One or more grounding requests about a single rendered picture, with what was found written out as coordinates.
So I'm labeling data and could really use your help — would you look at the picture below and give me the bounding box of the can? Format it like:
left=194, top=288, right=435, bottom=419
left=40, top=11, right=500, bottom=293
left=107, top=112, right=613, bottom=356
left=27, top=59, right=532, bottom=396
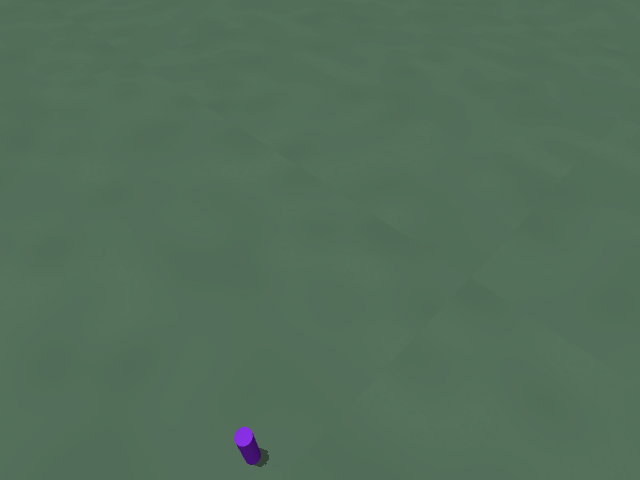
left=234, top=427, right=261, bottom=465

